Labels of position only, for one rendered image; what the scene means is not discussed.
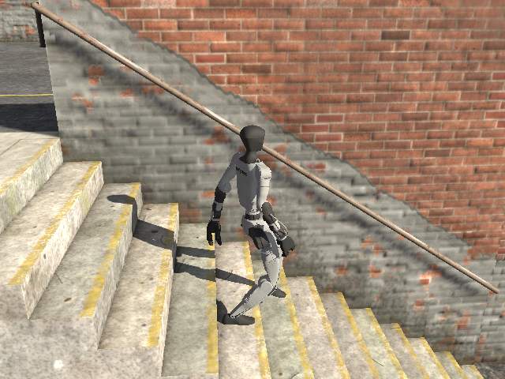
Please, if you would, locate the robot right upper arm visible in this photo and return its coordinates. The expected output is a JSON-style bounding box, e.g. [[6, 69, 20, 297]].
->
[[255, 164, 271, 212]]

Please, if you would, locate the right robot forearm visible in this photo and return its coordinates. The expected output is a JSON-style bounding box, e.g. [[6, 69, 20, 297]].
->
[[261, 202, 286, 241]]

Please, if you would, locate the robot right shin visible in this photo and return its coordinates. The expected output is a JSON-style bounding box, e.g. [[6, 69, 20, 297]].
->
[[230, 280, 275, 318]]

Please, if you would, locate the left robot hand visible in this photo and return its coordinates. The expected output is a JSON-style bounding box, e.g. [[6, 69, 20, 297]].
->
[[207, 220, 222, 246]]

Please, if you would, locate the right robot hand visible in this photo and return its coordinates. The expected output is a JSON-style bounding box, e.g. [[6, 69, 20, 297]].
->
[[276, 236, 295, 257]]

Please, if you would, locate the robot left upper arm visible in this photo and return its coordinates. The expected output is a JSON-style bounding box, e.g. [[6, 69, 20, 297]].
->
[[218, 152, 244, 193]]

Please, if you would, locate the left robot forearm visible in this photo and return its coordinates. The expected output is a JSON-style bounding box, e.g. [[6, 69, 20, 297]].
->
[[211, 186, 226, 221]]

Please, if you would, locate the robot head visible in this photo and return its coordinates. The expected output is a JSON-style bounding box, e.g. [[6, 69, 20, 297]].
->
[[239, 125, 265, 164]]

